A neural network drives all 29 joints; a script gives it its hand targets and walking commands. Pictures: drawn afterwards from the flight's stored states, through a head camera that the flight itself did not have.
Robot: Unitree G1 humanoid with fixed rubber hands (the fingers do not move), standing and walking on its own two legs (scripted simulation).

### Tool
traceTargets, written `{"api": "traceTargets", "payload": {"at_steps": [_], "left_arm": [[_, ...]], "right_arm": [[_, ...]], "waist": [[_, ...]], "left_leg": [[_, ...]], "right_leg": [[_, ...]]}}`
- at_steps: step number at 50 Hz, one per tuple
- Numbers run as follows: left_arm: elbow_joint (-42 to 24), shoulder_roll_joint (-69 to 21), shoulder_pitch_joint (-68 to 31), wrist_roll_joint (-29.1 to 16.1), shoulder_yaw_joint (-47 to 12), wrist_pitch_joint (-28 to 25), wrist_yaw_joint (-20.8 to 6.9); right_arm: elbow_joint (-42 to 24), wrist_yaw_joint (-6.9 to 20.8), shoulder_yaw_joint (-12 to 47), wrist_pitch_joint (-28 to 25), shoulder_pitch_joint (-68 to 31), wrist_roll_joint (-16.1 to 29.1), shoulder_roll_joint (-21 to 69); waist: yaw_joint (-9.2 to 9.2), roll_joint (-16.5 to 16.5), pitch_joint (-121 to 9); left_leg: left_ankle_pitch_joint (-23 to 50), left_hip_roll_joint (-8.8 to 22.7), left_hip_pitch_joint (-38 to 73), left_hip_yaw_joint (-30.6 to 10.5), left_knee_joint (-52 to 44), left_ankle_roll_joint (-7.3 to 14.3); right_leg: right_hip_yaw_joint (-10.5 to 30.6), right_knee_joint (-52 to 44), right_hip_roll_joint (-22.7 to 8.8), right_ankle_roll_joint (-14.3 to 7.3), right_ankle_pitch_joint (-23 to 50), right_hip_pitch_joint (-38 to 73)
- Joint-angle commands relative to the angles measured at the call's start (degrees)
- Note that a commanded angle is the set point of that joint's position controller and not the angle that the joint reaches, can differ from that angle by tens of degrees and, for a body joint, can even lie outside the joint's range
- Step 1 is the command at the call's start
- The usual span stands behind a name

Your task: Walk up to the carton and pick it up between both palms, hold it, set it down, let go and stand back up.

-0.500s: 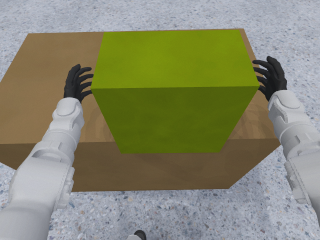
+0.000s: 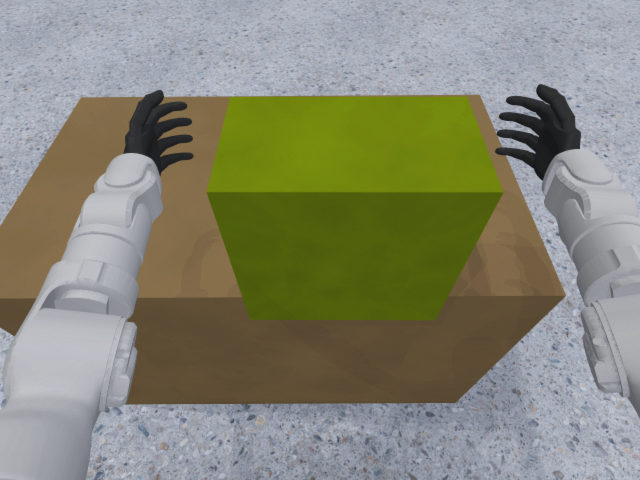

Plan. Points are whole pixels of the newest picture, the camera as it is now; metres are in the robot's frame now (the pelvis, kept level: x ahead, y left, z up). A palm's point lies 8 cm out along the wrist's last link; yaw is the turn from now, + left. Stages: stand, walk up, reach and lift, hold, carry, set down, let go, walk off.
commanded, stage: set down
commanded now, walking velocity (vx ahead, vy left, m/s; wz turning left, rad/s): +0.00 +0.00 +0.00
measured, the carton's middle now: (345, 222) +0.45 +0.02 +0.04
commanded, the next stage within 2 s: none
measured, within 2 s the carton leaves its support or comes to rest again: neither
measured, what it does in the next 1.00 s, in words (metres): stands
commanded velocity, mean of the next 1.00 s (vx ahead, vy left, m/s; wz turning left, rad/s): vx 0.00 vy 0.00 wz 0.00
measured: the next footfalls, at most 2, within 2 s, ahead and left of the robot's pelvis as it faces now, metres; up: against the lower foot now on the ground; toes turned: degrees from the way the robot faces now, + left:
none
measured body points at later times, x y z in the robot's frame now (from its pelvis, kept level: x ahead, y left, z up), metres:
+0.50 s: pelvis +0.01 +0.00 +0.01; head +0.06 +0.01 +0.46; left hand +0.46 +0.26 +0.22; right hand +0.49 -0.25 +0.23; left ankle +0.05 +0.14 -0.73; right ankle -0.01 -0.12 -0.73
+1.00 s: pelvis +0.01 +0.00 +0.01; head +0.06 +0.01 +0.46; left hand +0.40 +0.26 +0.14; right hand +0.44 -0.24 +0.14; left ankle +0.05 +0.14 -0.73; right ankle -0.01 -0.12 -0.73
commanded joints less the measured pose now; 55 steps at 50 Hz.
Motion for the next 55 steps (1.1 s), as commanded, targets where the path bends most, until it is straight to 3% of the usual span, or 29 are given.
{"api": "traceTargets", "payload": {"at_steps": [1, 5, 7, 8, 9, 10, 12, 14, 16, 22, 27, 29, 32, 38, 42, 45, 47, 51, 55], "left_arm": [[-12.39, 10.82, -26.52, 0.55, 2.58, 1.15, 0.08], [-13.88, 10.17, -25.47, 0.67, 2.36, 4.98, 0.4], [-19.43, 11.8, -27.16, 0.66, 3.76, 7.65, 0.6], [-17.69, 11.88, -26.37, 1.24, 4.18, 8.69, 0.52], [-21.36, 12.7, -28.52, 1.45, 4.67, 9.81, 0.68], [-21.63, 12.5, -27.91, 1.3, 4.58, 11.12, 0.82], [-27.82, 13.6, -29.27, 0.12, 5.12, 13.71, 1.29], [-24.6, 14.18, -28.99, 0.3, 5.58, 17.08, 1.25], [-25.38, 14.14, -28.02, -0.02, 5.3, 19.26, 1.3], [-28.52, 15.63, -26.78, 0.12, 7.84, 21.96, 0.83], [-27.29, 15.32, -20.63, 1.85, 9.17, 22.19, -0.19], [-30.18, 14.84, -19.21, 1.89, 9.53, 21.54, -0.6], [-35.48, 14.28, -13.76, 3.19, 11.2, 21.4, -1.21], [-45.86, 13.45, -7.94, 3.03, 12.74, 20.61, -1.06], [-51.99, 12.31, -2.43, 2.42, 12.88, 20.6, -0.07], [-53.8, 12.87, -0.14, 2.37, 13.99, 20.25, 0.14], [-55.26, 12.56, 2.8, 2.52, 14.19, 19.71, 0.39], [-53.21, 11.72, 7.13, 2.59, 15.41, 18.97, -0.34], [-52.15, 10.7, 11.38, 3.13, 15.62, 16.4, -0.98]], "right_arm": [[-9.81, 0.4, -2.88, -0.11, -27.54, 0.45, -14.53], [-10.71, 1.3, -2.78, 2.53, -26.74, 0.88, -14.81], [-15.54, 1.31, -3.29, 3.86, -28.2, 1.69, -16.58], [-14.13, 1.35, -3.47, 4.73, -27.76, 1.3, -16.15], [-16.06, 1.29, -4.62, 5.47, -29.11, 1.5, -17.24], [-15.69, 1.32, -4.96, 6.37, -28.56, 1.69, -17.49], [-20.94, 1.43, -5.46, 8.23, -29.99, 2.48, -19.25], [-17.87, 1.33, -6.29, 11.11, -30.47, 1.98, -19.94], [-18.99, 1.19, -6.04, 13.02, -30.24, 2.34, -20.92], [-22.68, 1.22, -5.64, 15.83, -29.74, 4.28, -20.34], [-22.01, 0.66, -4.68, 16.36, -24.24, 4.97, -18.61], [-24.12, 0.43, -4.76, 15.61, -22.67, 4.88, -17.99], [-27.59, -0.2, -6.81, 14.33, -17.22, 4.02, -17.82], [-36.37, -0.94, -11.34, 12.5, -10.99, 2.01, -17.68], [-41.94, -0.87, -13.98, 11.52, -5.96, 0.36, -18.12], [-45.54, -1.25, -14.73, 11.04, -3.28, -0.39, -17.02], [-46.27, -1.15, -14.66, 10.66, -0.35, -0.1, -16.63], [-47.23, -1.25, -13.99, 10.37, 3.57, -0.32, -15.08], [-48.48, -1.33, -13.33, 8.74, 8.22, -0.38, -13.42]], "waist": [[-0.97, -0.25, -31.93], [-0.82, 0.39, -28.55], [-0.77, -0.21, -31.94], [-1.28, -0.41, -29.18], [-1.16, 0.88, -30.76], [-1.66, 0.87, -30.43], [-1.16, 0.41, -33.63], [-2.02, -0.07, -28.45], [-2.39, -1.15, -27.29], [-1.23, -2.06, -28.53], [-0.89, -2.04, -23.47], [-1.22, -2.27, -24.35], [-1.77, -0.1, -24.32], [-3.75, 1.92, -22.56], [-4.1, 3.14, -24.11], [-4.09, 1.45, -23.11], [-3.75, 2.42, -22.78], [-3.5, -0.83, -19.22], [-2.71, -1.2, -16.67]], "left_leg": [[11.86, -3.85, 34.11, -1.16, 2.07, 1.02], [12.08, -3.85, 35.11, -1.75, 0.77, 1.14], [15.38, -4.24, 36.53, -1.23, 0.64, 0.92], [13.95, -4.2, 35.37, -1.84, 0.26, 1.52], [14.56, -4.43, 36.11, -1.32, -0.01, 1.23], [14.58, -4.27, 36.82, -1.49, -0.22, 1.22], [16.4, -4.46, 39.1, -1.32, -0.13, 1.02], [14.45, -4.28, 37.97, -1.76, -0.79, 1.3], [13.49, -4.36, 37.86, -1.81, -1.71, 1.66], [15.92, -4.67, 36.8, -1.73, -2.19, 2.06], [15.2, -4.96, 34.99, -0.97, -3.67, 2.58], [16.32, -5.22, 35.37, -0.88, -3.48, 2.39], [20.27, -5.29, 38.85, -0.78, -2.98, 1.39], [19.2, -5.55, 41.48, -0.82, -2.66, 0.07], [19.99, -5.5, 44.52, -1.03, -1.59, -0.62], [17.92, -5.64, 42.42, -0.87, -2.03, -0.09], [18.42, -5.66, 42.31, -0.95, -2.06, -0.26], [16.02, -5.86, 41.16, -0.69, -2.8, 0.37], [14.9, -5.91, 40.51, -0.49, -3.72, 0.7]], "right_leg": [[-1.51, -3.93, 2.45, 3.59, 14.98, 4.76], [-1.22, -4.94, 2.45, 3.34, 14.28, 5.42], [-1.2, -4.98, 2.85, 3.88, 19.35, 9.2], [-0.88, -4.85, 2.5, 3.84, 18.79, 8.66], [-0.92, -5.05, 2.65, 3.82, 19.73, 9.7], [-1.0, -5.26, 2.62, 3.8, 19.45, 9.32], [-1.51, -5.45, 3.23, 3.77, 21.85, 11.49], [-1.21, -6.04, 2.87, 3.45, 20.57, 11.36], [-0.87, -6.96, 2.63, 3.51, 20.56, 12.95], [-0.31, -6.3, 2.77, 4.0, 25.36, 17.75], [0.69, -6.63, 2.37, 4.21, 25.86, 20.73], [0.5, -6.5, 2.56, 4.25, 27.11, 21.95], [0.03, -6.72, 3.11, 3.97, 29.18, 22.25], [-0.37, -7.51, 3.49, 3.14, 24.66, 20.22], [-1.09, -7.65, 3.5, 2.71, 22.29, 17.74], [-0.68, -7.16, 3.27, 3.06, 22.09, 18.68], [-0.36, -6.87, 3.18, 2.97, 22.13, 18.94], [0.12, -7.36, 2.72, 3.59, 21.33, 19.86], [0.26, -7.72, 2.41, 3.63, 19.99, 20.21]]}}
